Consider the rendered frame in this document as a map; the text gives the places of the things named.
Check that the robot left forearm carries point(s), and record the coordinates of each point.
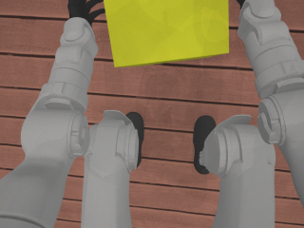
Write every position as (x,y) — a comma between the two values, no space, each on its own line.
(70,75)

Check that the robot left foot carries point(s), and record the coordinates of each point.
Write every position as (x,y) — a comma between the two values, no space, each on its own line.
(138,123)

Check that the left robot shin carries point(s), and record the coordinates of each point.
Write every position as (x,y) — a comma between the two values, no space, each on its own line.
(108,115)

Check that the left robot upper arm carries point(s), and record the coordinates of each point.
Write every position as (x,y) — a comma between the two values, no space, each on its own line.
(31,195)

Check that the carton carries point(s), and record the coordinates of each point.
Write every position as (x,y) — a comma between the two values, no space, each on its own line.
(151,32)

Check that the right robot upper arm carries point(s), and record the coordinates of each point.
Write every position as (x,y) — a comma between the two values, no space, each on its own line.
(280,121)

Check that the robot left hand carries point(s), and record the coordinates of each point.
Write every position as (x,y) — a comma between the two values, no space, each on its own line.
(81,9)

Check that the robot right forearm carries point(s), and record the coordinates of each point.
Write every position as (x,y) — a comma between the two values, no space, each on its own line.
(271,51)

